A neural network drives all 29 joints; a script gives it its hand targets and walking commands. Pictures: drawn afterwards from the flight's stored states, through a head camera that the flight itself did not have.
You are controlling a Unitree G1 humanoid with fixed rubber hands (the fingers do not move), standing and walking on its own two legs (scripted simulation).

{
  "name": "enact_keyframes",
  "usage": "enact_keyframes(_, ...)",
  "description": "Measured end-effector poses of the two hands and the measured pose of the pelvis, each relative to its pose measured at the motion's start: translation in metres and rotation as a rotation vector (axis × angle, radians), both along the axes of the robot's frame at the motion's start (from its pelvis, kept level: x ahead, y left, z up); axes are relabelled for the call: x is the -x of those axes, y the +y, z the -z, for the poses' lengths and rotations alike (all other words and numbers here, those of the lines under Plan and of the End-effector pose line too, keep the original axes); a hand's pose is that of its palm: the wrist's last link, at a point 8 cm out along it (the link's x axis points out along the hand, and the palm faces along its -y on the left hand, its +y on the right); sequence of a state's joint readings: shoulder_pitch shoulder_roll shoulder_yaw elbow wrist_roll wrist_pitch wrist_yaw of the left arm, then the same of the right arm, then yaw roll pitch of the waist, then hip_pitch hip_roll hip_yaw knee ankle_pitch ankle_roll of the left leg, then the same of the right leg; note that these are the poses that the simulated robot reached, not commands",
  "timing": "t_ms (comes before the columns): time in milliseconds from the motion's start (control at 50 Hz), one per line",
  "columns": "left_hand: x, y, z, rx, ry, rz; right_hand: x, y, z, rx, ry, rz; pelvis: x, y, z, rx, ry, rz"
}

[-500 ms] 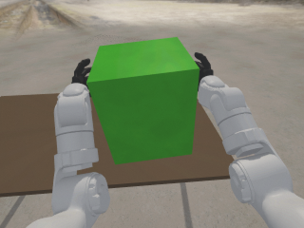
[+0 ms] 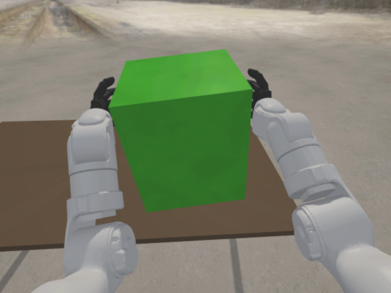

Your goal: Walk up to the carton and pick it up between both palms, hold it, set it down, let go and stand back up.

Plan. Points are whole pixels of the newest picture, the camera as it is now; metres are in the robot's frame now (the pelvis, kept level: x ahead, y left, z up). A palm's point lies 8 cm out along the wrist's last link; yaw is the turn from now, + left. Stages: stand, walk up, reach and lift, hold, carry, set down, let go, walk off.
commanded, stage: hold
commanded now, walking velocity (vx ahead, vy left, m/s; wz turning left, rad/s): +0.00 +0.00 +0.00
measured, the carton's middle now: (186, 130) +0.38 +0.01 +0.24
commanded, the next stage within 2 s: none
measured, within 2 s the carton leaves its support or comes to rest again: neither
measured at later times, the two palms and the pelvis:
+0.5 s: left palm (97, 115) +0.36 +0.17 +0.29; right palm (255, 106) +0.36 -0.13 +0.29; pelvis +0.00 +0.00 +0.00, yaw +0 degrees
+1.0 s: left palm (99, 113) +0.36 +0.17 +0.30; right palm (258, 109) +0.36 -0.13 +0.29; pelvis -0.01 +0.00 +0.00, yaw -1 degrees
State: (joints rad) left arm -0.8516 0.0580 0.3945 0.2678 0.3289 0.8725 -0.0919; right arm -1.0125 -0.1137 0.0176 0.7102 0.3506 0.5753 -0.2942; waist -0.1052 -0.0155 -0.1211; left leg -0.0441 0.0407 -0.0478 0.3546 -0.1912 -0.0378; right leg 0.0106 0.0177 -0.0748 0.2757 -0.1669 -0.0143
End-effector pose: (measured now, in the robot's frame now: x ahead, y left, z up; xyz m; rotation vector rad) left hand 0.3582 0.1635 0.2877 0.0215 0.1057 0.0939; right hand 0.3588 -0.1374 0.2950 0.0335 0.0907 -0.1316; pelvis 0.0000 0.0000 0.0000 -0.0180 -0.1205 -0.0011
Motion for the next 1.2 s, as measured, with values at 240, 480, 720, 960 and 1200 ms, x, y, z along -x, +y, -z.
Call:
enact_keyframes(240,0.002,-0.003,-0.005,-0.021,0.004,0.0,0.003,-0.003,0.009,-0.017,0.006,0.003,0.004,0.008,0.0,-0.003,0.001,0.019)
enact_keyframes(480,-0.002,0.008,-0.003,0.001,0.002,-0.014,-0.005,0.008,0.002,0.01,0.007,-0.012,0.004,0.004,-0.001,-0.002,0.021,0.007)
enact_keyframes(720,0.002,-0.004,-0.001,-0.009,-0.01,0.002,0.003,-0.003,0.004,-0.016,-0.003,0.007,-0.001,0.006,0.0,0.001,-0.008,0.01)
enact_keyframes(960,0.0,0.0,-0.008,-0.017,0.003,-0.014,-0.002,0.001,0.008,0.001,0.013,-0.01,0.005,0.005,-0.001,-0.005,0.011,0.018)
enact_keyframes(1200,0.0,0.005,0.001,0.009,-0.003,-0.01,-0.002,0.005,0.002,0.005,0.008,-0.006,0.002,0.001,0.0,-0.001,0.009,0.002)
